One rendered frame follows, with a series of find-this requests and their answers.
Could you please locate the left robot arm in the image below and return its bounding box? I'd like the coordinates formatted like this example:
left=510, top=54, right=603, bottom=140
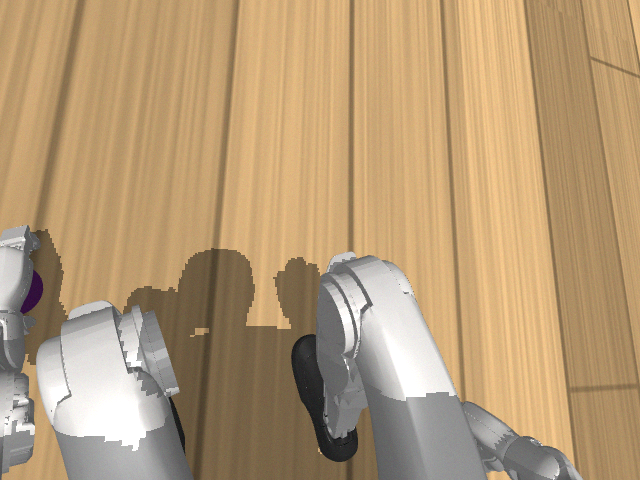
left=0, top=312, right=35, bottom=480

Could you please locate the tin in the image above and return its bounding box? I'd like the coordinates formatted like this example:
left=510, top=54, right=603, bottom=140
left=20, top=269, right=43, bottom=314

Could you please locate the left robot foot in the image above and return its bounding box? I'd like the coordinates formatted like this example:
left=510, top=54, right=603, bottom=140
left=169, top=397, right=186, bottom=457

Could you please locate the left robot hand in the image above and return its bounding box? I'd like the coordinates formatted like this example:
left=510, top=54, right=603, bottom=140
left=0, top=225, right=41, bottom=335

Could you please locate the right robot arm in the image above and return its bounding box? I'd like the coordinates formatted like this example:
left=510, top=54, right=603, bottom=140
left=503, top=436, right=584, bottom=480

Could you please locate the right robot foot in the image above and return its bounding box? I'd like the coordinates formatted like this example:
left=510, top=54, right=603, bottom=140
left=291, top=334, right=358, bottom=462

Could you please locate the right robot hand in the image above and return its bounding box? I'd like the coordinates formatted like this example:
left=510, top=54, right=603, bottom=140
left=461, top=401, right=520, bottom=473

